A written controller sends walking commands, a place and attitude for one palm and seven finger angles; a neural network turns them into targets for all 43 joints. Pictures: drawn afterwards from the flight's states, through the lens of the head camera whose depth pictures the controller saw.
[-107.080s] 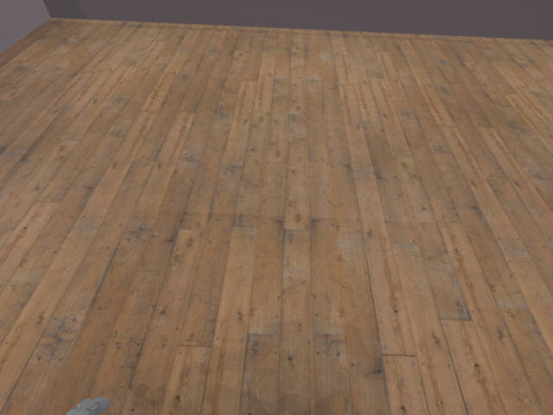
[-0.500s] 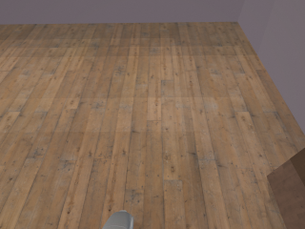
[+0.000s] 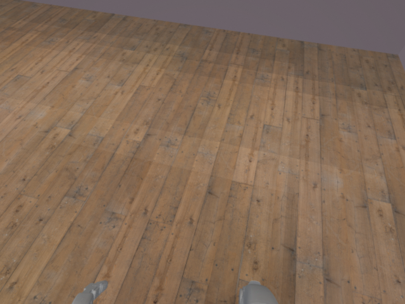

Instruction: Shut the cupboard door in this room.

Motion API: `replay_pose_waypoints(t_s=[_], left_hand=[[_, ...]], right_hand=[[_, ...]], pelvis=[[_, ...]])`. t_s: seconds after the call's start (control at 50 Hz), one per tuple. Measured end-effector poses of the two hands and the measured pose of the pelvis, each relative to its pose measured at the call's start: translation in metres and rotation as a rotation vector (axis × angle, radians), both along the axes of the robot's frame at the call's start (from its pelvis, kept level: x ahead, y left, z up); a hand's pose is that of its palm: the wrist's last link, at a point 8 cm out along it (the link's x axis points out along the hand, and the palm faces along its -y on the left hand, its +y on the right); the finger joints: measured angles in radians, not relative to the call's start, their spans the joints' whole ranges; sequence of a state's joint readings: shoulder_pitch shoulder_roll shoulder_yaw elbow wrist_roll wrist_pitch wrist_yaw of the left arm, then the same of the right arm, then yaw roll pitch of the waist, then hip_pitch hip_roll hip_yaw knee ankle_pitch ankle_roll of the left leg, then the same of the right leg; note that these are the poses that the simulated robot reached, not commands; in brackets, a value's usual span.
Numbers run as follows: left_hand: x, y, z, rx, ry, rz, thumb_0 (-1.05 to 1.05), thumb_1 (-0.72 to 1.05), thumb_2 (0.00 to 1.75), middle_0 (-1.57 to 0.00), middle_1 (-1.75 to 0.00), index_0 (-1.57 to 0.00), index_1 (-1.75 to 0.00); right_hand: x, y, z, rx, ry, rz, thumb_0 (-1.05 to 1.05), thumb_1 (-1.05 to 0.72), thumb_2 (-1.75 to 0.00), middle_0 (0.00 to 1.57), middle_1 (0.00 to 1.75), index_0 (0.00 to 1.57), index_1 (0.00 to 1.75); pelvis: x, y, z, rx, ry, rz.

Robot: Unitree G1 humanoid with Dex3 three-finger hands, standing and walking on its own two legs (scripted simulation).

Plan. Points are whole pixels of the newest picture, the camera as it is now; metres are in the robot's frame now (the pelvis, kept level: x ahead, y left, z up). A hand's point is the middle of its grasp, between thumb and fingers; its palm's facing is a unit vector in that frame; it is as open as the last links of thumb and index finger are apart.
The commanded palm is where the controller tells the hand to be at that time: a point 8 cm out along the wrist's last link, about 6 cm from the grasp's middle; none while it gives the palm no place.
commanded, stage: turn to face it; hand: left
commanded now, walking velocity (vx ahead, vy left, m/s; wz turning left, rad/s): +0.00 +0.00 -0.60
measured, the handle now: out of the picture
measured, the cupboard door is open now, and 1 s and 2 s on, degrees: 3 3 3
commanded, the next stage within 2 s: none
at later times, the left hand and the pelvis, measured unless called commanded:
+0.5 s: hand (141, 274) +0.20 +0.16 -0.18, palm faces -0.15 -0.97 -0.20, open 7.3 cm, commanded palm none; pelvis +0.11 -0.02 -0.01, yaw -14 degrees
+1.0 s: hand (178, 225) +0.32 +0.08 -0.16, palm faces -0.49 -0.83 -0.25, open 7.4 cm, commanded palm none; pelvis +0.13 -0.05 +0.00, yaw -32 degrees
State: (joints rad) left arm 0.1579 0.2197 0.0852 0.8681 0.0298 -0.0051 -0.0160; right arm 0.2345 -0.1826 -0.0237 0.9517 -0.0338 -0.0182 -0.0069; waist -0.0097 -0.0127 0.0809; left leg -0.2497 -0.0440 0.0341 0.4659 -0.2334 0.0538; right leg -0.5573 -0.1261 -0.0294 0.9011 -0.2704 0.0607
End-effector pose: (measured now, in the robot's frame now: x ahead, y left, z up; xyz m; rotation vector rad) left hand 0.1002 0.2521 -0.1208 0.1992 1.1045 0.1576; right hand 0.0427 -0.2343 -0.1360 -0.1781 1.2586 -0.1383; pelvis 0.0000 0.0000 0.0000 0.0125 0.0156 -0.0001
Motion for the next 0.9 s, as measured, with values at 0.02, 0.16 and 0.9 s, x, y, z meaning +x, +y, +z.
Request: replay_pose_waypoints(t_s=[0.02,0.16,0.9], left_hand=[[0.015,-0.005,0.003,0.003,-0.018,-0.011,0.0,0.91,0.9,-0.19,-0.3,-0.2,-0.3],[0.075,-0.054,-0.007,0.003,-0.007,-0.094,0.0,0.91,0.9,-0.19,-0.3,-0.2,-0.3],[0.231,-0.115,-0.005,0.05,0.032,-0.489,0.0,0.9,0.89,-0.2,-0.3,-0.2,-0.3]], right_hand=[[-0.001,-0.002,-0.002,0.006,0.017,-0.013,0.01,-0.91,-0.9,0.2,0.3,0.21,0.3],[0.008,-0.024,-0.027,0.051,0.096,-0.126,0.01,-0.91,-0.9,0.2,0.3,0.2,0.3],[0.014,-0.077,-0.012,-0.069,0.009,-0.521,0.01,-0.91,-0.9,0.2,0.3,0.2,0.3]], pelvis=[[0.008,-0.004,0.0,0.002,-0.002,-0.002],[0.061,-0.033,-0.012,0.006,-0.02,-0.077],[0.125,-0.046,-0.012,-0.026,-0.008,-0.507]])
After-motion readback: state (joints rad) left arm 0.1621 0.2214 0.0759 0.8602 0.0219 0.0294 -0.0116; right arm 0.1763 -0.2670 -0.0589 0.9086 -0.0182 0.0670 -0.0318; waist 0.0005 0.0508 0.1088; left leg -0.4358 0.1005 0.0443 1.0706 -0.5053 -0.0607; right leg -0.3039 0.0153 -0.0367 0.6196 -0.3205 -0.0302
